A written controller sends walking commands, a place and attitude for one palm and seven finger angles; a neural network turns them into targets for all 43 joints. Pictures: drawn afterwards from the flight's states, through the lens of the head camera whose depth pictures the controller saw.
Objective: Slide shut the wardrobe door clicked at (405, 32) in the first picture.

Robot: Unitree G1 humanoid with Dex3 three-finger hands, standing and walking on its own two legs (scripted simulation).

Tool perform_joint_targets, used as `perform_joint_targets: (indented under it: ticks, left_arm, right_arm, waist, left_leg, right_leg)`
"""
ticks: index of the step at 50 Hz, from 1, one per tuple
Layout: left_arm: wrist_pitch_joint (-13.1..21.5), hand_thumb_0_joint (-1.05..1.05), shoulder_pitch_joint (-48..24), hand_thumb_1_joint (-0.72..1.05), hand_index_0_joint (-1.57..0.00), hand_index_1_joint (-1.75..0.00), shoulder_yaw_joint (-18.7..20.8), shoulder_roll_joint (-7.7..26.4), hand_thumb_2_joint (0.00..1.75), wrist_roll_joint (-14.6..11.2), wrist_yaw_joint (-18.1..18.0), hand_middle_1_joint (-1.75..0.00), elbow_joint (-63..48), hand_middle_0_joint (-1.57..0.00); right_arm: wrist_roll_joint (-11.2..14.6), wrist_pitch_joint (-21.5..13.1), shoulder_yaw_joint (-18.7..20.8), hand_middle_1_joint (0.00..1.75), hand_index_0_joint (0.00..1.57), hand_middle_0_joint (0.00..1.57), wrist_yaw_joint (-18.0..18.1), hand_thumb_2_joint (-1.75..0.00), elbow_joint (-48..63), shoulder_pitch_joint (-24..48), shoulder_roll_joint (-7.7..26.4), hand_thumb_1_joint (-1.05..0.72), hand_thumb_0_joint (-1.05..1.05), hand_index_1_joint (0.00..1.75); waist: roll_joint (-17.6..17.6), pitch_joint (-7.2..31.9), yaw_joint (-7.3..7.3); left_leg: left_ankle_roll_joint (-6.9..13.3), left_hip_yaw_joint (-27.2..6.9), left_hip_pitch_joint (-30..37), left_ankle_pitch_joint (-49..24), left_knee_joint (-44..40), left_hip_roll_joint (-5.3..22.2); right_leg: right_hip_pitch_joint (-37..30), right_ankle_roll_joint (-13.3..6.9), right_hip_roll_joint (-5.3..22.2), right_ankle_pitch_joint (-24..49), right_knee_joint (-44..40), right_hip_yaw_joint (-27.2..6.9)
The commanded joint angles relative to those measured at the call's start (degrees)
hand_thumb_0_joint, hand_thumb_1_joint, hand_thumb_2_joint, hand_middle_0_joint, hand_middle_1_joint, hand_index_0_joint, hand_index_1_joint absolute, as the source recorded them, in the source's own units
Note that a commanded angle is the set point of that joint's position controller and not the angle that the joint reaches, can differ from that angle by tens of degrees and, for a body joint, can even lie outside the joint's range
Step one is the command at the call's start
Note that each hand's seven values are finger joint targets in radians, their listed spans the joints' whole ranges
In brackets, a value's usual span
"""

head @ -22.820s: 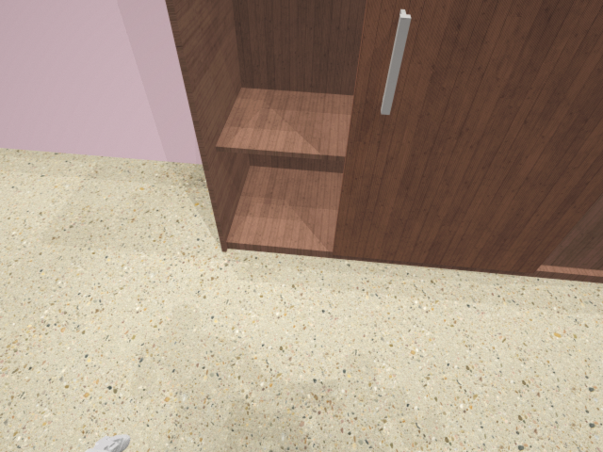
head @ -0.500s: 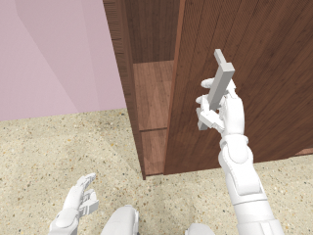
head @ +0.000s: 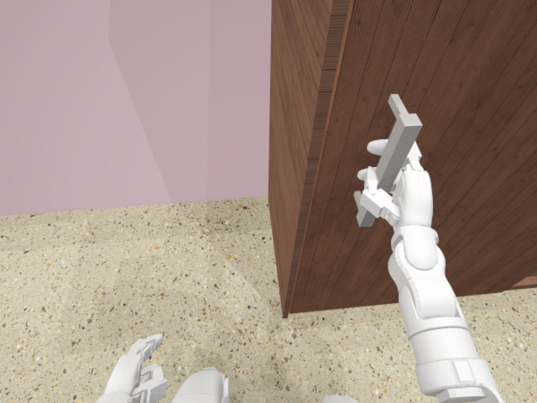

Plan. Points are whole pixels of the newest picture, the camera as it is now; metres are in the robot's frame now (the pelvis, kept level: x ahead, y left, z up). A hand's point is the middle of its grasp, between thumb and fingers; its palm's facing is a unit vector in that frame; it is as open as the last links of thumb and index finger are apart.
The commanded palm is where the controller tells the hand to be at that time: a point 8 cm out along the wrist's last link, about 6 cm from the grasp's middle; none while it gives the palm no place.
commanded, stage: stop walking and hold the door there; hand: right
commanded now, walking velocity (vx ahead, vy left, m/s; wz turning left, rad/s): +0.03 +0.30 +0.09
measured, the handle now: (378, 169) +0.42 -0.18 +0.10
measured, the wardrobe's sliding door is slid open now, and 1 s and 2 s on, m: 0.00 0.00 0.00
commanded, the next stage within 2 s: none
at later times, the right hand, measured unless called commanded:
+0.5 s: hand (369, 192) +0.37 -0.16 +0.10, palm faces +0.31 +0.92 -0.23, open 5.8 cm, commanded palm +0.34 -0.20 +0.09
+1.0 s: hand (369, 192) +0.37 -0.16 +0.10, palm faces +0.31 +0.92 -0.23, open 5.8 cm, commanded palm +0.34 -0.19 +0.09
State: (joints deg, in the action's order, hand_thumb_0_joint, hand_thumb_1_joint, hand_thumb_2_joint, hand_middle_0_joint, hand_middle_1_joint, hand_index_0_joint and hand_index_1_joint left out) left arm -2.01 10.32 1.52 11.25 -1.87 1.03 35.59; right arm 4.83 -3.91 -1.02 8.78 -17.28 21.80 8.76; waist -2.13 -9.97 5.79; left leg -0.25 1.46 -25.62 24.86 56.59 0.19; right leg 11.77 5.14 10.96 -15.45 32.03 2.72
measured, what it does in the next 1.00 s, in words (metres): steps on the spot: left foot, then right foot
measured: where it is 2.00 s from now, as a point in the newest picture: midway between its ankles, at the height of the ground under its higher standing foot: outside the picture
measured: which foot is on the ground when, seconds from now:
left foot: up 0.00-0.12, down 0.14-1.00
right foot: down 0.00-0.14, up 0.16-0.38, down 0.40-1.00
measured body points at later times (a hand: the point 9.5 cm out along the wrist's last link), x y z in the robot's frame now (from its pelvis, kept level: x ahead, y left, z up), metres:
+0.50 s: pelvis +0.01 +0.08 +0.01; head +0.00 +0.07 +0.46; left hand +0.13 +0.37 -0.08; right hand +0.35 -0.20 +0.11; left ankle +0.04 +0.19 -0.73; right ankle +0.03 +0.01 -0.73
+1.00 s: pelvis +0.03 +0.07 +0.01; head +0.02 +0.08 +0.46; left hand +0.15 +0.31 -0.10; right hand +0.35 -0.21 +0.11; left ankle +0.04 +0.19 -0.73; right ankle +0.03 +0.01 -0.73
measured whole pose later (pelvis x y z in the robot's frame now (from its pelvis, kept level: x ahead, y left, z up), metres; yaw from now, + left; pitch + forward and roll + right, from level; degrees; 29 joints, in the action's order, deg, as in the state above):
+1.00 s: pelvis +0.03 +0.07 +0.01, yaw +6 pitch -1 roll +0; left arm 2.2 13.2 -2.0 12.3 -1.8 -5.3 40.6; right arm 2.6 -10.2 13.3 7.2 -24.9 8.1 17.7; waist -1.7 2.0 2.0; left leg -0.1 -2.4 -13.5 12.2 26.4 -1.0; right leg 9.8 -4.7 -1.8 -14.6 24.5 9.7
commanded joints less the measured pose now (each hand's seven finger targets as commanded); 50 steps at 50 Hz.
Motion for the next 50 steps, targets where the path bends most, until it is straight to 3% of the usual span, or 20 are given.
perform_joint_targets:
  ticks: [1, 3, 5, 6, 7, 8, 9, 10, 11, 13, 16, 18, 19, 20, 21, 24, 27, 32, 43, 50]
  left_arm:
    - [3.11, 0.00, -5.20, 0.90, -0.20, -0.30, 2.25, 7.56, 0.90, -0.75, 0.26, -0.30, -9.04, -0.20]
    - [3.10, 0.00, -4.92, 0.90, -0.20, -0.30, 2.22, 7.35, 0.90, -1.26, 0.22, -0.30, -9.51, -0.20]
    - [3.16, 0.00, -5.34, 0.90, -0.20, -0.30, 1.64, 6.45, 0.90, -2.13, -0.30, -0.30, -9.96, -0.20]
    - [2.64, 0.00, 0.81, 0.90, -0.20, -0.30, 3.81, 11.06, 0.90, -1.41, -1.24, -0.30, -3.32, -0.20]
    - [2.72, 0.00, -2.38, 0.90, -0.20, -0.30, 3.26, 8.18, 0.90, -0.81, -1.63, -0.30, -5.88, -0.20]
    - [4.33, 0.00, -5.67, 0.90, -0.20, -0.30, 2.90, 7.77, 0.90, -0.85, -2.70, -0.30, -5.43, -0.20]
    - [5.09, 0.00, -4.42, 0.90, -0.20, -0.30, 2.89, 8.95, 0.90, -0.85, -2.69, -0.30, -3.51, -0.20]
    - [5.84, 0.00, -5.20, 0.90, -0.20, -0.30, 1.30, 7.40, 0.90, -0.68, -3.05, -0.30, -3.48, -0.20]
    - [6.58, 0.00, -5.34, 0.90, -0.20, -0.30, 0.47, 7.08, 0.90, -0.49, -3.72, -0.30, -2.37, -0.20]
    - [6.70, 0.00, -3.77, 0.90, -0.20, -0.30, -0.26, 7.02, 0.90, -0.11, -4.86, -0.30, -1.72, -0.20]
    - [6.83, 0.00, -3.11, 0.90, -0.20, -0.30, 0.46, 8.77, 0.90, -0.03, -5.59, -0.30, -2.74, -0.20]
    - [6.60, 0.00, -2.74, 0.90, -0.20, -0.30, 1.26, 9.87, 0.90, -0.21, -5.51, -0.30, -3.08, -0.20]
    - [6.33, 0.00, -2.73, 0.90, -0.20, -0.30, 1.83, 11.09, 0.90, -0.53, -5.56, -0.30, -3.08, -0.20]
    - [6.00, 0.00, -2.11, 0.90, -0.20, -0.30, 1.62, 11.30, 0.90, -0.59, -5.26, -0.30, -3.58, -0.20]
    - [5.74, 0.00, -2.36, 0.90, -0.20, -0.30, 1.74, 11.53, 0.90, -0.86, -5.06, -0.30, -4.18, -0.20]
    - [5.14, 0.00, -3.55, 0.90, -0.20, -0.30, 1.19, 11.63, 0.90, -0.86, -5.26, -0.30, -4.63, -0.20]
    - [5.38, 0.00, -3.08, 0.90, -0.20, -0.30, 1.05, 11.50, 0.90, -1.01, -5.82, -0.30, -5.00, -0.20]
    - [6.13, 0.00, -1.85, 0.90, -0.20, -0.30, 0.90, 11.33, 0.90, -0.67, -6.40, -0.30, -4.75, -0.20]
    - [7.02, 0.00, -1.64, 0.90, -0.20, -0.30, 0.09, 10.15, 0.90, -0.11, -7.12, -0.30, -3.37, -0.20]
    - [6.54, 0.00, -2.30, 0.90, -0.20, -0.30, -0.01, 9.87, 0.90, -0.08, -7.29, -0.30, -3.15, -0.20]
  right_arm:
    - [-2.65, -6.72, -16.59, 1.40, 0.45, 0.45, -7.56, -0.90, 17.19, 26.49, -9.32, -0.90, 0.00, 1.40]
    - [-2.32, -6.32, -15.36, 1.40, 0.45, 0.45, -7.62, -0.90, 17.09, 26.59, -8.40, -0.90, 0.00, 1.40]
    - [-2.07, -6.06, -13.46, 1.40, 0.45, 0.45, -7.36, -0.90, 17.69, 26.28, -6.30, -0.90, 0.00, 1.40]
    - [-3.87, -5.95, 23.40, 1.40, 0.45, 0.45, -3.35, -0.90, 2.36, 15.10, 32.01, -0.90, 0.00, 1.40]
    - [-3.22, -5.02, 16.12, 1.40, 0.45, 0.45, -4.44, -0.90, 4.31, 12.53, 26.83, -0.90, 0.00, 1.40]
    - [-2.31, -4.24, 19.53, 1.40, 0.45, 0.45, -3.82, -0.90, 3.50, 13.48, 27.84, -0.90, 0.00, 1.40]
    - [-2.27, -4.13, 15.35, 1.40, 0.45, 0.45, -4.28, -0.90, 3.31, 12.07, 22.94, -0.90, 0.00, 1.40]
    - [-2.20, -4.59, 13.28, 1.40, 0.45, 0.45, -4.40, -0.90, 5.76, 13.22, 20.45, -0.90, 0.00, 1.40]
    - [-2.60, -5.50, 16.90, 1.40, 0.45, 0.45, -3.68, -0.90, 7.16, 15.12, 23.53, -0.90, 0.00, 1.40]
    - [-3.05, -6.18, 18.69, 1.40, 0.45, 0.45, -2.39, -0.90, 2.24, 10.48, 22.97, -0.90, 0.00, 1.40]
    - [-3.32, -5.93, 22.29, 1.40, 0.45, 0.45, -1.72, -0.90, 0.13, 5.75, 26.41, -0.90, 0.00, 1.40]
    - [-3.62, -6.02, 21.59, 1.40, 0.45, 0.45, -1.53, -0.90, 1.37, 6.74, 26.62, -0.90, 0.00, 1.40]
    - [-3.57, -5.83, 21.11, 1.40, 0.45, 0.45, -1.36, -0.90, 0.32, 5.58, 26.70, -0.90, 0.00, 1.40]
    - [-3.70, -6.16, 18.71, 1.40, 0.45, 0.45, -1.63, -0.90, 2.53, 6.87, 24.85, -0.90, 0.00, 1.40]
    - [-3.74, -6.16, 17.57, 1.40, 0.45, 0.45, -1.75, -0.90, 2.15, 6.76, 23.61, -0.90, 0.00, 1.40]
    - [-4.12, -6.66, 19.64, 1.40, 0.45, 0.45, -1.50, -0.90, -0.66, 6.25, 25.45, -0.90, 0.00, 1.40]
    - [-4.32, -7.35, 20.24, 1.40, 0.45, 0.45, -1.25, -0.90, -3.00, 5.08, 25.78, -0.90, 0.00, 1.40]
    - [-3.92, -7.75, 17.29, 1.40, 0.45, 0.45, -1.78, -0.90, -3.51, 5.53, 22.76, -0.90, 0.00, 1.40]
    - [-3.50, -8.09, 14.85, 1.40, 0.45, 0.45, -1.85, -0.90, 0.90, 3.33, 19.68, -0.90, 0.00, 1.40]
    - [-3.18, -7.72, 15.23, 1.40, 0.45, 0.45, -1.75, -0.90, 2.14, 0.67, 19.54, -0.90, 0.00, 1.40]
  waist:
    - [-14.54, 22.07, -7.52]
    - [-13.83, 23.30, -7.72]
    - [-7.55, 24.45, -7.16]
    - [2.29, 23.70, -5.04]
    - [21.94, 21.55, -4.05]
    - [23.16, 20.54, -3.48]
    - [19.92, 22.18, -4.83]
    - [15.60, 22.24, -5.28]
    - [12.44, 24.27, -5.73]
    - [10.88, 26.03, -5.24]
    - [13.60, 24.55, -4.57]
    - [8.11, 23.51, -5.15]
    - [1.44, 21.73, -5.31]
    - [-1.44, 21.59, -5.37]
    - [-2.94, 20.12, -5.28]
    - [-6.38, 16.17, -5.21]
    - [-2.59, 16.51, -4.53]
    - [1.80, 15.86, -5.17]
    - [1.87, 19.15, -5.40]
    - [2.58, 18.80, -5.70]
  left_leg:
    - [0.04, 1.34, 3.97, -0.96, -10.02, 0.58]
    - [-0.15, 2.94, 9.12, -5.59, -16.11, -0.48]
    - [-0.34, 3.97, 17.06, -15.20, -25.32, -1.43]
    - [1.43, -1.80, 16.34, -22.47, -31.38, 2.25]
    - [6.18, -18.59, 23.80, -35.68, -35.34, 12.77]
    - [8.06, -23.59, 19.61, -37.60, -38.59, 17.16]
    - [6.91, -23.64, 19.93, -28.69, -38.68, 15.86]
    - [8.05, -24.64, 20.57, -29.92, -35.42, 15.06]
    - [9.49, -22.68, 22.38, -38.17, -33.01, 15.37]
    - [8.43, -16.27, 25.90, -44.93, -32.41, 13.89]
    - [5.17, -15.47, 27.85, -41.51, -35.50, 13.41]
    - [3.04, -15.72, 25.12, -39.26, -35.79, 13.74]
    - [2.41, -15.59, 22.78, -37.42, -35.12, 13.10]
    - [1.72, -14.35, 20.34, -32.25, -34.16, 11.50]
    - [0.61, -13.27, 16.90, -27.91, -34.03, 9.41]
    - [0.67, -9.99, 9.92, -8.82, -34.02, 5.29]
    - [0.73, -7.75, 11.04, -7.98, -32.14, 3.55]
    - [1.54, -11.21, 8.55, -8.33, -35.40, 4.53]
    - [1.57, -10.18, 7.69, -19.70, -32.22, 3.82]
    - [1.89, -10.90, 8.32, -21.45, -33.60, 4.04]
  right_leg:
    - [-12.07, -11.40, 11.17, 26.79, -5.04, -1.72]
    - [-10.20, -9.98, 9.63, 22.01, -1.36, -0.57]
    - [-5.97, -8.00, 5.29, 11.96, 4.88, 0.49]
    - [-1.48, -5.76, -0.27, 3.85, 13.26, 6.10]
    - [15.21, -4.02, -8.87, -16.62, 26.42, 5.70]
    - [17.69, -4.63, -9.41, -20.57, 35.77, -0.99]
    - [17.05, -4.21, -8.54, -17.80, 38.15, -4.75]
    - [17.15, -4.49, -7.82, -13.06, 36.07, -5.91]
    - [15.70, -4.54, -7.58, -11.81, 30.62, -4.81]
    - [9.94, -5.35, -8.94, -10.62, 13.71, -1.52]
    - [4.87, -5.91, -11.00, -5.80, -2.90, 1.75]
    - [-1.12, -6.28, -10.04, 2.13, -10.76, 1.95]
    - [-2.89, -6.64, -8.41, 5.13, -12.33, 1.49]
    - [-4.55, -7.33, -6.04, 6.53, -13.27, -0.36]
    - [-5.58, -8.50, -3.55, 8.97, -11.86, -2.38]
    - [-2.96, -10.39, -0.82, -2.59, -15.33, -8.40]
    - [-1.21, -10.78, 0.20, -7.40, -17.25, -9.84]
    - [-2.66, -9.33, -1.87, -6.13, -14.75, -7.76]
    - [-9.67, -7.73, -0.85, 9.97, -13.13, -6.62]
    - [-9.64, -6.88, -1.92, 11.32, -12.25, -5.30]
